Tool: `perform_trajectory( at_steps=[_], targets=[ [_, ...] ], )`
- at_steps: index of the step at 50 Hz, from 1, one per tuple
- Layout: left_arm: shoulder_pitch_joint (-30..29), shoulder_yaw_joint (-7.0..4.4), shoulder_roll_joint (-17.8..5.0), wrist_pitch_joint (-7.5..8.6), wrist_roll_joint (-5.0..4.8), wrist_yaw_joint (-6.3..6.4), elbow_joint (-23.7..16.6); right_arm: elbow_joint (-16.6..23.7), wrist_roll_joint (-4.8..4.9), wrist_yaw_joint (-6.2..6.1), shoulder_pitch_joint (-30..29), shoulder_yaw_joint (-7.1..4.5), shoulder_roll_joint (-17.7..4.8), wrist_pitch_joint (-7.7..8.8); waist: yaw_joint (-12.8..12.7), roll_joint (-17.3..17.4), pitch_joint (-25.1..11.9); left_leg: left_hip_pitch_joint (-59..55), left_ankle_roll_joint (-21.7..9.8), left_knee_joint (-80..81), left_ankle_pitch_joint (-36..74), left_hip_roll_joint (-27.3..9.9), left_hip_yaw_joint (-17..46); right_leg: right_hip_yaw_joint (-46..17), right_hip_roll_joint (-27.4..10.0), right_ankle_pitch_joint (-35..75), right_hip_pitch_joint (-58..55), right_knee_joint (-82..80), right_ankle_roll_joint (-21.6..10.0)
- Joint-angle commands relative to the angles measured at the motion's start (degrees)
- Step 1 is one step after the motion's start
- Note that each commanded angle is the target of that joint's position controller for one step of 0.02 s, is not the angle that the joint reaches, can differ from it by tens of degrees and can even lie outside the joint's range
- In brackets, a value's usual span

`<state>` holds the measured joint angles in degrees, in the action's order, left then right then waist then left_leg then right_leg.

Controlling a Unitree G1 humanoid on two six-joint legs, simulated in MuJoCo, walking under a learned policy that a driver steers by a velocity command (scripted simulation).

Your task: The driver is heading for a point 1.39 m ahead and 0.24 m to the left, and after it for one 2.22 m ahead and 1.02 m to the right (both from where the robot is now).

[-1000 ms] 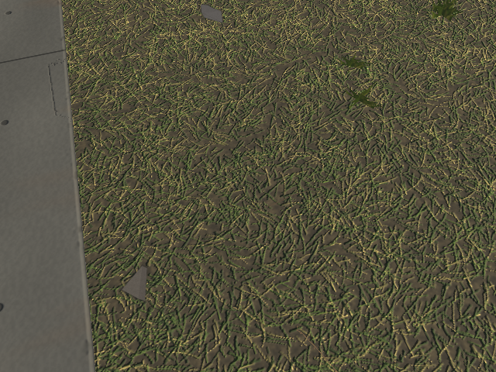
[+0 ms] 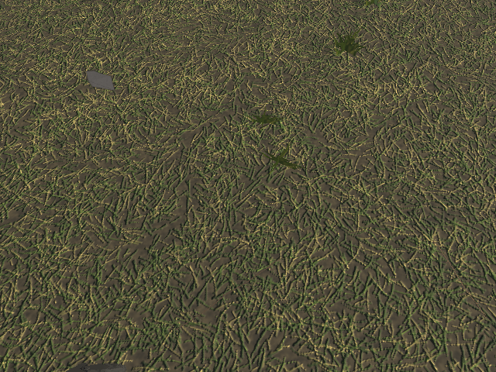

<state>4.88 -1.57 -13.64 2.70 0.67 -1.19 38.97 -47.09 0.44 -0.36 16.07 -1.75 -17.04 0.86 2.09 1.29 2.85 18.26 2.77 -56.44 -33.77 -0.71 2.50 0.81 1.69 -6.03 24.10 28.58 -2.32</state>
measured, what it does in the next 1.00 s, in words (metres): steps on the spot: left foot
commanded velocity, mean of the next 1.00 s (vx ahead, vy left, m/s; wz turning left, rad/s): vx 0.03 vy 0.00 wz -0.01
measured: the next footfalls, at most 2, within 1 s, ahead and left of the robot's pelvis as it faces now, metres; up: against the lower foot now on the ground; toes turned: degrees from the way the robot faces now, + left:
left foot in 0.16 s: +0.09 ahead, +0.15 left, +0.00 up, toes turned +0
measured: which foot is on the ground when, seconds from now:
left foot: up 0.00-0.14, down 0.16-1.00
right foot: down 0.00-1.00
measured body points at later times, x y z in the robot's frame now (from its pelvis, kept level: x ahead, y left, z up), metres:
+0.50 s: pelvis +0.07 +0.02 +0.00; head +0.08 +0.03 +0.45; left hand +0.18 +0.28 -0.13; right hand +0.16 -0.23 -0.12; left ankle +0.05 +0.15 -0.73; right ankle +0.10 -0.10 -0.73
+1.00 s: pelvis +0.08 +0.03 +0.01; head +0.09 +0.03 +0.46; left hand +0.16 +0.30 -0.14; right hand +0.12 -0.23 -0.14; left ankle +0.05 +0.15 -0.73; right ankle +0.10 -0.10 -0.73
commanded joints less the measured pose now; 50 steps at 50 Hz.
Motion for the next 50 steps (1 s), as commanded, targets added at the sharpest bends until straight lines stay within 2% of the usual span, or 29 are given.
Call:
perform_trajectory(
  at_steps=[1, 3, 5, 7, 8, 9, 10, 11, 12, 15, 20, 25, 34, 46, 47, 48, 49, 50],
  targets=[
    [-1.46, -2.11, -7.85, -0.46, 0.52, -0.01, -1.77, 2.22, -0.45, -1.32, 4.4, -1.42, -4.88, -2.38, 0.69, -8.44, -7.3, 2.39, 1.83, 3.34, 2.88, -3.55, 0.43, -14.3, -13.76, 7.94, -6.77, -11.94, -10.01],
    [-2.54, -2.21, -7.5, -0.63, 1.01, 0.25, -1.07, 1.34, -0.96, -1.75, 5.75, -0.97, -3.26, -2.74, 1.0, -9.81, -7.75, -3.37, 1.85, 9.72, 7.48, -2.88, -1.02, -11.21, -12.01, 4.34, -3.29, -12.83, -10.06],
    [-2.68, -2.05, -7.01, -0.82, 0.71, 0.65, -0.08, 0.96, -1.01, -1.75, 5.26, -0.93, -2.95, -2.54, 0.86, -8.69, -8.67, -7.4, 0.85, 16.69, 15.89, -2.54, -1.84, -10.39, -11.68, -2.42, -2.64, -12.6, -9.49],
    [-2.45, -1.54, -5.81, -1.15, 0.24, 0.92, 1.13, 0.82, -1.83, -1.5, 4.53, -0.9, -2.59, -2.31, 1.27, -7.55, -7.92, -12.47, -0.65, 23.79, 22.96, -1.58, -3.06, -9.29, -9.82, -15.65, 0.08, -11.99, -6.5],
    [-0.81, -1.02, -4.41, -1.21, 0.33, 0.92, 2.39, 1.7, -2.61, -1.46, 3.15, -0.87, -3.15, -2.23, 0.97, -6.25, -5.95, -13.05, -1.79, 27.02, 24.56, -2.86, -1.25, -8.87, -8.18, -22.32, 1.76, -11.67, -3.52],
    [0.61, -0.88, -4.22, -1.34, 0.64, 0.97, 3.36, 3.29, -2.69, -1.68, 1.23, -1.01, -5.26, -2.11, -0.32, -3.59, -2.81, -10.32, -3.45, 31.6, 22.28, -6.28, 2.76, -7.82, -6.01, -25.41, 2.07, -9.24, -0.83],
    [2.67, -1.22, -4.35, -1.52, 0.26, 1.12, 3.46, 2.78, -1.85, -1.84, -1.18, -1.89, -8.47, -1.98, -3.51, 4.64, -0.27, -0.25, -5.3, 33.09, 8.86, -6.43, 3.16, -4.01, -2.7, -20.4, -3.5, -7.76, 1.1],
    [1.09, -1.33, -5.34, -1.61, 0.49, 1.46, 3.81, 3.24, -1.81, -1.62, -2.91, -1.33, -5.78, -1.38, -2.53, 5.47, 1.06, 4.93, -5.12, 35.59, 2.78, -5.2, 2.99, -3.52, -2.38, -15.2, -8.76, -4.64, 1.9],
    [1.12, -1.57, -5.52, -1.58, 0.24, 1.69, 4.03, 2.92, -2.13, -1.56, -3.31, -0.76, -3.97, -0.73, -2.92, 6.11, 0.93, 6.06, -4.07, 36.36, 3.5, -5.08, 2.84, -3.38, -2.48, -11.87, -10.97, -3.23, 1.43],
    [2.6, -1.72, -5.31, -1.61, 0.2, 2.02, 6.09, 2.41, -1.49, -1.31, -2.21, -0.51, -3.42, 0.94, -2.52, 3.68, -1.6, 1.19, -2.45, 33.36, 14.91, -4.16, 1.38, -3.94, -3.17, -4.41, -11.74, -2.12, 0.03],
    [2.76, -1.82, -5.11, -1.54, -0.45, 1.87, 9.21, 1.44, -1.03, -1.42, -0.16, -0.51, -3.71, 1.02, -1.51, -0.03, -4.83, -3.61, -2.95, 30.36, 26.0, -3.34, 0.07, -3.85, -3.54, 5.83, -13.59, -0.56, 0.19],
    [3.0, -2.01, -5.63, -2.31, -0.72, 2.31, 12.54, 0.49, -0.86, -1.29, -0.27, -0.45, -3.41, 0.59, -1.65, -1.39, -4.88, -4.75, -3.22, 30.22, 30.39, -2.85, -0.55, -3.95, -3.79, 9.58, -15.32, -0.08, 0.39],
    [1.9, -2.17, -6.49, -3.54, -0.83, 3.19, 17.64, -2.33, -0.82, -1.12, -0.51, -0.44, -2.95, 0.38, -2.09, -1.0, -3.66, -5.65, -3.3, 31.87, 31.79, -2.28, -1.27, -4.0, -3.97, 9.54, -16.89, -1.09, 0.78],
    [0.97, -1.94, -6.3, -3.81, -0.77, 3.5, 22.52, -6.3, -0.91, -1.46, 0.38, -0.15, -2.53, 0.28, -2.31, -0.78, -1.9, -5.37, -3.31, 34.16, 26.81, -1.77, -1.72, -3.48, -3.64, 4.98, -16.33, -3.13, 1.38],
    [2.02, -1.81, -5.76, -3.85, -0.81, 3.5, 23.32, -7.16, -0.83, -1.54, 1.6, -0.15, -2.36, 0.18, -2.28, -0.4, -3.03, -5.86, -3.61, 34.82, 20.68, -1.37, -1.99, -2.37, -2.69, -0.99, -16.5, -2.81, 1.35],
    [2.46, -1.93, -5.84, -3.9, -1.16, 3.49, 23.76, -7.52, -0.47, -1.68, 2.01, -0.52, -3.31, -0.02, -2.16, 0.73, -2.02, -5.09, -4.78, 35.7, 10.85, -1.43, -1.15, -0.5, -0.92, -10.87, -14.7, -0.9, 1.15],
    [2.23, -2.04, -5.84, -3.72, -1.38, 3.41, 23.72, -7.32, -0.16, -1.87, 1.81, -0.98, -4.63, -0.19, -1.91, 2.69, 0.18, -3.82, -6.63, 37.51, -0.43, -2.87, 1.63, 1.06, 0.55, -20.17, -10.88, 1.58, 0.93],
    [0.81, -2.05, -5.77, -3.13, -1.34, 3.22, 22.96, -7.19, 0.13, -2.05, 2.6, -1.37, -5.77, -0.13, -1.14, 4.76, 2.92, -3.21, -8.86, 40.65, -9.4, -6.14, 6.5, 1.92, 0.99, -24.03, -5.83, 4.9, 0.75]
  ],
)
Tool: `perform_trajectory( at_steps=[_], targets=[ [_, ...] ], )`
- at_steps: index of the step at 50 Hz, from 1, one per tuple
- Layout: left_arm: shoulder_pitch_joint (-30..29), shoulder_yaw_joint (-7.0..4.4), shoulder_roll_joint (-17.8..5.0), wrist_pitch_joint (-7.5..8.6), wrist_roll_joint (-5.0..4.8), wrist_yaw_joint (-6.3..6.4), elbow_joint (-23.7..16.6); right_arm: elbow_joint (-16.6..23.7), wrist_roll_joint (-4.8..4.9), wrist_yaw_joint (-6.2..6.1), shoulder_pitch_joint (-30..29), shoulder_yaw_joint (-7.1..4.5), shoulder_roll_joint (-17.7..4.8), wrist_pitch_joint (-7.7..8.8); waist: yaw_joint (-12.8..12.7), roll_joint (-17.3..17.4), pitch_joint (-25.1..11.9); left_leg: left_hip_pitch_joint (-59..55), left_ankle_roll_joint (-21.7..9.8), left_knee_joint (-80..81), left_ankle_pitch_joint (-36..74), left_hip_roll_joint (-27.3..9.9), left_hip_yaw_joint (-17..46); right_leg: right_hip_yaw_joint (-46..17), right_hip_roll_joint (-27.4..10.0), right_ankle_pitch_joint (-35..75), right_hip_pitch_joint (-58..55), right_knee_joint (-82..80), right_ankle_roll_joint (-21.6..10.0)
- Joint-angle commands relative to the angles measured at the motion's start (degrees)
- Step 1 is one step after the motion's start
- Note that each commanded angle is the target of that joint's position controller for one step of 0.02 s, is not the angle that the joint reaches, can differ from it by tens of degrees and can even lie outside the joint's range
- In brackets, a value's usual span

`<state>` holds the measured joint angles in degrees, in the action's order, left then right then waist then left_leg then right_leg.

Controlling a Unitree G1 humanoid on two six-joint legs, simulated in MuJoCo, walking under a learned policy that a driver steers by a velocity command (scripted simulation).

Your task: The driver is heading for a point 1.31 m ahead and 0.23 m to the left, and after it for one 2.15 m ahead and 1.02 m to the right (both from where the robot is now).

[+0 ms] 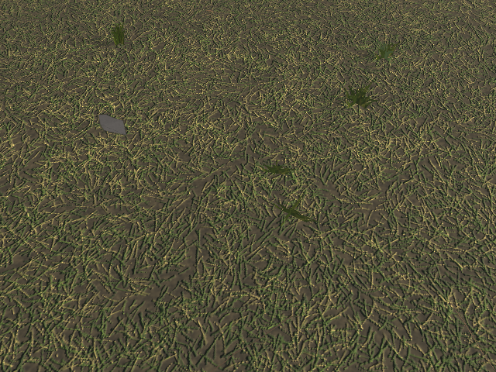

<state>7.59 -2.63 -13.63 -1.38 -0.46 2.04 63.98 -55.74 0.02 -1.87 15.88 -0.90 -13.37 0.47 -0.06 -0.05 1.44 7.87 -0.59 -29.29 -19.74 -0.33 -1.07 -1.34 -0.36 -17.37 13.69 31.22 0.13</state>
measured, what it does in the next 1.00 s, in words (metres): walks ahead: left foot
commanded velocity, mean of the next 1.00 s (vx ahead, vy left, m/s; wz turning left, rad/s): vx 0.41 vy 0.00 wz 0.00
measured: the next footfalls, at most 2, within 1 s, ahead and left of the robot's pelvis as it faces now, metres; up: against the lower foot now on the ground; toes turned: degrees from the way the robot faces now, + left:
left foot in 0.66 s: +0.45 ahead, +0.10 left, +0.00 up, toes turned +3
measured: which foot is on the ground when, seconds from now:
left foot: down 0.00-0.18, up 0.20-0.64, down 0.66-1.00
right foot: down 0.00-0.68, up 0.70-1.00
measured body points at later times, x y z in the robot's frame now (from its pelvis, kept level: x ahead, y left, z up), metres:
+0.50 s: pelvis +0.16 -0.03 +0.01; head +0.18 -0.04 +0.46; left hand +0.07 +0.20 -0.13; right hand +0.36 -0.27 -0.10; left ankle +0.33 +0.13 -0.68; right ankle +0.03 -0.12 -0.73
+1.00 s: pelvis +0.45 +0.02 +0.01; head +0.46 +0.02 +0.46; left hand +0.61 +0.28 -0.10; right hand +0.44 -0.24 -0.13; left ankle +0.41 +0.10 -0.73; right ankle +0.62 -0.16 -0.67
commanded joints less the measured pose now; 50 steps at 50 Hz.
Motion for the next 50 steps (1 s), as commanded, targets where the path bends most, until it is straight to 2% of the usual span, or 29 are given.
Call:
perform_trajectory(
  at_steps=[1, 2, 4, 6, 8, 9, 10, 11, 12, 14, 16, 19, 22, 25, 27, 29, 30, 31, 32, 33, 34, 35, 36, 37, 38, 40, 42, 46, 50],
  targets=[
    [-3.72, -0.87, -5.07, 1.93, -0.31, -0.41, -3.14, 1.2, 0.93, -0.63, 4.45, -2.83, -11.18, 0.62, 1.87, 9.17, 6.43, 6.47, -8.36, 17.63, -29.09, -11.73, 17.17, 5.28, 3.0, -10.84, 9.08, 7.61, -1.81],
    [-4.96, -0.65, -4.23, 2.98, -0.49, -0.92, -4.13, 0.79, 1.34, -0.7, 5.05, -3.5, -12.75, 1.2, 2.11, 11.1, 8.78, 7.48, -11.37, 20.6, -30.12, -16.95, 23.95, 3.94, 0.86, -7.88, 11.48, 12.4, -2.44],
    [-4.85, -0.72, -4.23, 4.55, -1.3, -1.9, -4.7, 1.26, 1.06, -0.52, 3.69, -3.48, -11.45, 2.38, 1.11, 9.94, 10.49, 5.0, -12.54, 20.92, -23.16, -19.5, 25.64, 1.61, -2.39, -10.75, 16.06, 14.47, -4.11],
    [-0.88, -0.81, -3.91, 5.61, -1.64, -2.51, -3.51, 2.33, 1.87, 0.01, 0.31, -3.58, -10.94, 2.65, -1.63, 7.74, 8.79, 6.24, -9.52, 17.62, -15.9, -15.79, 18.22, 3.26, -2.12, -8.32, 7.86, 3.36, -5.29],
    [10.04, -2.02, -5.17, 5.69, -0.97, -2.58, 1.64, 3.39, 1.84, 0.46, -2.02, -3.31, -9.95, 2.6, -5.61, 4.71, 4.05, 14.68, -6.44, 8.69, -6.17, -8.84, 9.18, 5.63, 1.93, 3.14, -11.9, -4.03, -3.9],
    [17.12, -3.03, -8.35, 5.76, -0.7, -2.34, 2.95, 4.3, 1.14, 0.8, -3.36, -2.3, -6.68, 2.97, -8.1, -4.86, 1.03, 20.62, -3.1, -8.49, 0.8, -3.44, 2.02, -7.69, -6.42, -2.1, -19.43, -10.3, -6.38],
    [23.8, -4.22, -14.96, 6.2, -0.88, -2.74, 3.4, 7.04, 1.17, 0.52, -3.58, -1.73, -4.04, 3.87, -9.0, -19.23, -2.31, 32.41, -0.13, -26.65, -9.81, 3.44, -1.25, -34.21, -19.35, -10.42, -25.97, -20.33, -15.31],
    [19.95, -2.53, -10.98, 7.38, 0.08, -3.0, 2.46, 7.26, 2.7, 0.46, -4.49, -2.32, -6.1, 4.65, -6.82, -11.57, -0.16, 37.28, -1.14, -37.96, -12.99, 1.18, 6.14, -39.64, -22.3, -14.0, -23.43, -21.82, -17.67],
    [15.73, -1.62, -8.03, 8.21, -0.12, -3.0, 0.78, 7.16, 3.66, 0.96, -4.28, -2.46, -6.59, 5.34, -4.71, -7.56, 3.39, 40.94, -2.78, -41.28, -7.46, -1.46, 8.07, -33.83, -20.85, -13.5, -21.73, -21.61, -16.04],
    [11.38, -0.65, -6.27, 8.62, -0.18, -3.46, -1.09, 6.47, 2.4, 1.34, -4.43, -3.1, -7.39, 6.04, -2.38, -3.7, 4.88, 40.79, -3.81, -37.87, 2.89, -5.57, 6.18, -22.26, -16.73, -3.57, -19.03, -22.3, -11.99],
    [13.01, 0.27, -4.1, 7.94, 0.24, -3.21, -1.05, 6.46, 1.55, 2.13, -5.07, -3.55, -7.08, 5.66, -2.01, -4.67, 3.61, 36.23, -2.84, -33.16, 7.9, -6.97, 4.01, -13.43, -12.87, 8.72, -17.03, -22.83, -9.82],
    [15.84, 0.33, -6.11, 7.2, 0.53, -1.94, -1.0, 8.24, 1.28, 2.63, -9.68, -2.96, -4.51, 4.63, -2.62, -3.67, 4.1, 36.29, -0.09, -26.0, 11.87, -6.77, 1.31, -7.93, -11.72, 19.75, -15.61, -24.1, -10.78],
    [16.45, 0.27, -7.5, 6.74, 0.7, -1.16, -1.89, 11.06, 1.37, 2.85, -17.47, -1.93, -2.77, 4.58, -4.15, -3.65, 5.94, 32.46, 0.8, -13.04, 18.46, -5.1, -0.76, -4.0, -10.23, 20.38, -11.39, -26.03, -10.33],
    [19.73, 0.01, -7.93, 6.63, 0.11, -1.03, -1.38, 12.66, 1.74, 3.55, -22.37, -1.6, -3.09, 4.64, -5.24, -4.26, 7.43, 29.36, 0.08, -6.08, 22.1, -3.47, -2.02, -2.45, -11.24, 19.89, -11.86, -27.14, -10.48],
    [20.53, -0.24, -7.88, 6.37, -0.39, -0.96, -1.08, 13.78, 1.93, 4.18, -24.34, -1.6, -3.67, 4.87, -4.63, -4.27, 8.09, 29.55, -1.39, -3.02, 21.9, -3.35, -1.06, -1.92, -12.95, 22.17, -15.55, -25.94, -10.06],
    [19.62, -0.78, -8.71, 5.97, -0.42, -0.93, -1.46, 14.14, 1.87, 4.72, -23.66, -2.07, -5.07, 5.21, -2.63, -4.56, 6.43, 26.98, -3.22, -1.09, 19.59, -2.43, -1.03, -0.98, -14.33, 30.54, -19.49, -22.24, -9.08],
    [18.73, -1.14, -9.57, 5.72, -0.23, -0.91, -1.89, 13.7, 1.78, 4.76, -21.19, -2.67, -6.38, 5.27, -0.72, -5.58, 3.89, 22.69, -4.19, -1.27, 18.0, -1.04, -1.76, -0.57, -14.67, 40.17, -20.85, -18.71, -8.45],
    [17.83, -1.48, -10.34, 5.29, 0.05, -0.91, -2.27, 12.46, 1.73, 4.58, -16.11, -3.61, -8.12, 5.2, 2.31, -6.87, -0.14, 15.74, -5.39, -2.01, 16.34, 0.88, -2.95, 0.19, -14.35, 50.79, -21.48, -12.38, -7.78],
    [16.91, -1.36, -9.84, 4.71, 0.43, -0.91, -2.76, 9.4, 1.87, 4.15, -6.31, -4.98, -10.22, 4.94, 7.21, -6.73, -5.9, 3.59, -6.98, -1.73, 16.22, 2.6, -4.11, 1.94, -12.07, 55.91, -18.68, -1.11, -6.37],
    [16.78, -0.65, -8.32, 4.55, 1.02, -0.98, -4.0, 6.75, 1.45, 3.51, 4.35, -5.98, -12.91, 4.58, 11.11, -3.73, -12.82, -14.64, -9.88, -3.66, 14.03, -4.77, 4.41, 2.63, -9.73, 42.89, -5.63, 15.18, -4.91],
    [24.48, 1.68, 0.75, 5.7, 0.73, -1.73, -4.75, 4.95, 0.19, 3.6, 9.35, -6.75, -17.43, 4.48, 6.31, 12.74, -22.66, -33.18, -19.61, 4.04, -2.7, -20.11, 34.77, 2.2, 2.4, 2.94, 15.98, 38.6, -1.24],
    [21.87, 1.0, -2.72, 7.65, -0.52, -2.34, -4.08, 4.91, 0.37, 3.81, 8.02, -5.25, -12.59, 4.56, 7.59, 11.52, -22.9, -31.42, -19.43, 13.85, -8.64, -21.51, 46.99, -6.87, 3.03, -13.99, 22.38, 47.02, -2.51],
    [15.44, -0.32, -7.0, 8.69, -2.32, -2.58, -6.7, 5.37, 0.67, 3.81, 2.05, -4.4, -10.19, 4.99, 5.91, 9.62, -11.97, -22.57, -16.03, 14.97, -7.08, -19.78, 37.91, -5.69, -0.34, -10.69, 27.61, 49.56, -3.56],
    [11.92, -0.44, -7.66, 9.13, -2.47, -2.18, -7.71, 6.5, 0.6, 3.95, -3.41, -3.79, -8.35, 5.43, 4.0, 4.33, -6.66, -12.59, -14.32, 16.29, -0.31, -17.72, 29.09, -4.27, -3.7, -4.8, 25.86, 47.01, -4.06],
    [10.62, -0.86, -7.23, 8.96, -1.75, -1.57, -7.84, 6.71, 0.03, 4.29, -6.6, -3.41, -6.92, 5.89, 1.92, 1.67, -3.72, -4.48, -13.14, 17.62, 6.65, -15.54, 22.57, -3.41, -5.98, -0.75, 22.86, 43.3, -3.97],
    [13.23, -1.07, -4.84, 7.23, -0.95, -1.12, -7.39, 6.03, -0.55, 4.77, -8.23, -2.76, -4.72, 6.38, -1.38, 3.92, -2.81, 3.34, -12.17, 20.36, 11.48, -12.18, 15.15, -3.74, -8.36, 2.27, 16.32, 38.53, -3.83],
    [12.58, -1.1, -3.71, 6.06, -0.69, -0.92, -8.03, 4.55, -0.25, 4.44, -6.06, -2.82, -5.47, 6.57, -1.97, 3.95, -1.15, 6.52, -13.18, 22.56, 13.62, -11.43, 11.85, -2.75, -9.03, 3.13, 16.63, 34.75, -2.95],
    [2.63, -1.56, -4.96, 5.95, 0.31, -0.9, -12.16, 2.77, -0.24, 2.5, -0.99, -3.35, -8.41, 6.23, -0.03, 2.53, 1.96, 3.71, -13.27, 24.72, 15.45, -11.37, 9.45, -2.18, -9.52, 14.69, 25.46, 21.09, -0.55],
    [-5.66, -0.89, -3.58, 6.73, -0.05, -1.86, -14.59, 1.58, 0.46, 1.59, 3.13, -3.45, -9.44, 5.71, 2.63, 2.59, 2.65, 1.47, -11.18, 24.64, 16.92, -9.69, 5.1, 0.61, -6.59, 24.59, 22.82, 6.61, -0.1]
  ],
)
